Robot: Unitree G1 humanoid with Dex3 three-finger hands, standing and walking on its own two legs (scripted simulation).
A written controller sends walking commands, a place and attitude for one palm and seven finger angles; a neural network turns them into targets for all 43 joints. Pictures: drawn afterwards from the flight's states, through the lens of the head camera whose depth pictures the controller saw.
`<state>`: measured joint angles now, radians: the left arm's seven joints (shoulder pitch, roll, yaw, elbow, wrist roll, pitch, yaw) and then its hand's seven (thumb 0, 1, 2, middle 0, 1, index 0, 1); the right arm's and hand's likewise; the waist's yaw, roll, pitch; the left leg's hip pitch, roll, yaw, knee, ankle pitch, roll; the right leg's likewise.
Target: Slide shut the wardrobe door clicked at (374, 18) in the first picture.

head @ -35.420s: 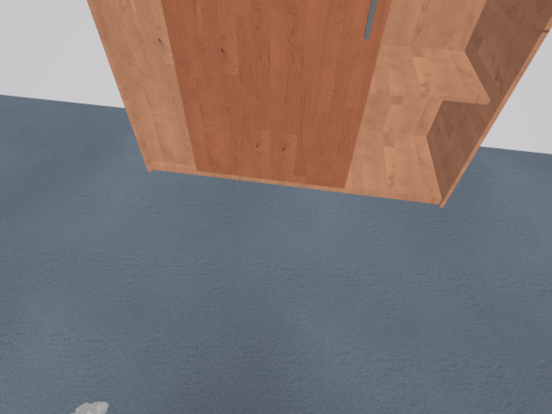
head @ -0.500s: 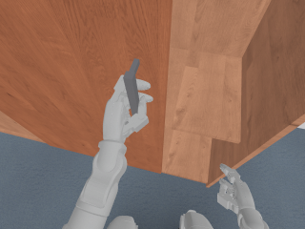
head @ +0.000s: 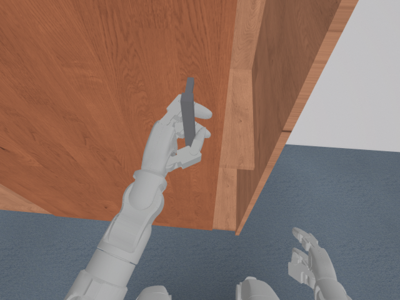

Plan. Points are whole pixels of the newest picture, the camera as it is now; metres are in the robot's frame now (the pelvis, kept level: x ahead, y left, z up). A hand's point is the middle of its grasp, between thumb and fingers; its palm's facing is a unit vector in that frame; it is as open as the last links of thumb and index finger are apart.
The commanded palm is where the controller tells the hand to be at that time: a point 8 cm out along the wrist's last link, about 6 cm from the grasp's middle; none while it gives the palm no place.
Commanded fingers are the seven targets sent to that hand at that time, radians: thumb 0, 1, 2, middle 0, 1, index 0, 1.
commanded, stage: step sideways, sliding the door along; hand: left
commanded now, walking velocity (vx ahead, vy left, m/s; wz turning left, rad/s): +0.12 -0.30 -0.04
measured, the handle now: (191, 124) +0.39 +0.06 +0.12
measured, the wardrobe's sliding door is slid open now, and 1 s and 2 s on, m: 0.11 0.00 0.00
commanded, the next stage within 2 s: stop walking and hold the door there in 0.80 s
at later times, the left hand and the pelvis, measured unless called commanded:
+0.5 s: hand (268, 153) +0.34 -0.07 +0.12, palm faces -0.02 -1.00 -0.07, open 5.5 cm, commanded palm +0.32 -0.09 +0.13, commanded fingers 0.00 0.90 0.90 -0.45 -1.40 -0.45 -1.40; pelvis -0.04 -0.16 +0.01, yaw -2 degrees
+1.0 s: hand (272, 148) +0.35 -0.08 +0.12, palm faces +0.38 -0.90 -0.21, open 5.9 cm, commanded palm +0.31 -0.06 +0.12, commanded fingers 0.00 0.90 0.90 -0.45 -1.40 -0.45 -1.40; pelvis +0.00 -0.34 +0.00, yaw +0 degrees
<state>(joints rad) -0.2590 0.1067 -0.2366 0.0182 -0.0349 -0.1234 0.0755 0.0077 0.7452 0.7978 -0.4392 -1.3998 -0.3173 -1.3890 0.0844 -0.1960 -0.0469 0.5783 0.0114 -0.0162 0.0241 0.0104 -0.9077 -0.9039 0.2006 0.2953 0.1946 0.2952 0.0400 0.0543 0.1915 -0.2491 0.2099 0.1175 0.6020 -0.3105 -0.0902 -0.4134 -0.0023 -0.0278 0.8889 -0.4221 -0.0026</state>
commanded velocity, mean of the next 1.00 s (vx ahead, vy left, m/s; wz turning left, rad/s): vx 0.19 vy -0.22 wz -0.02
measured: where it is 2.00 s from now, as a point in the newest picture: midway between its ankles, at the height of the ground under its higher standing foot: outside the picture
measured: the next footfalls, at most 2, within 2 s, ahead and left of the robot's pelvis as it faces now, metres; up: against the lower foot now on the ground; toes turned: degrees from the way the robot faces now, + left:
right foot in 0.08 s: +0.02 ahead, -0.19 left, +0.00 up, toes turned -4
left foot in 0.28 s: +0.02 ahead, +0.04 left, +0.00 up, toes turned +7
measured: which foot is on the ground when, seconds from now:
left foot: down 0.00-0.10, up 0.12-0.26, down 0.28-0.60, up 0.62-0.72, down 0.74-1.00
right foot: up 0.00-0.06, down 0.08-0.26, up 0.28-0.56, down 0.58-0.74, up 0.76-1.00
